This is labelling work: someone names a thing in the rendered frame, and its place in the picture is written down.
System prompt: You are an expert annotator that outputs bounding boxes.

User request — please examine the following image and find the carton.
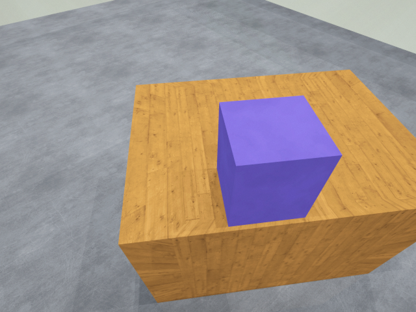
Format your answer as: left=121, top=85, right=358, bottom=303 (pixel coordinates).
left=217, top=96, right=342, bottom=227

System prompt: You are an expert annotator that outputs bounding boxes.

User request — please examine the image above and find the pedestal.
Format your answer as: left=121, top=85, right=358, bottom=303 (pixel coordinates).
left=118, top=70, right=416, bottom=303

